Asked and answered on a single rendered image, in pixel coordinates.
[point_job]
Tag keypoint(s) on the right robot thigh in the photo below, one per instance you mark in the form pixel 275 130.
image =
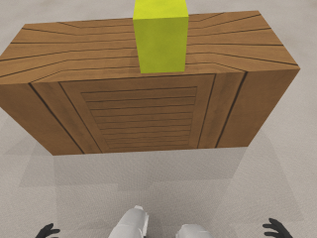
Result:
pixel 193 231

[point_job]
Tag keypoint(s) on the left robot thigh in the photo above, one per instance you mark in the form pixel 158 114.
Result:
pixel 133 224

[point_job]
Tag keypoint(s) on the carton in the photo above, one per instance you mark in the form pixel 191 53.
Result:
pixel 161 28

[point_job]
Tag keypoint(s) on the left robot hand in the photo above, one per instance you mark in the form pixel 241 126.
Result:
pixel 47 231

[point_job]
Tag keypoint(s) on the robot thigh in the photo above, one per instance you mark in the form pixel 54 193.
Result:
pixel 133 224
pixel 193 231

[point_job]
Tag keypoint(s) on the pedestal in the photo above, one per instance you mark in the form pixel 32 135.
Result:
pixel 77 86

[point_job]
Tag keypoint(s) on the right robot hand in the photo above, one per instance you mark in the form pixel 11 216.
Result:
pixel 277 226

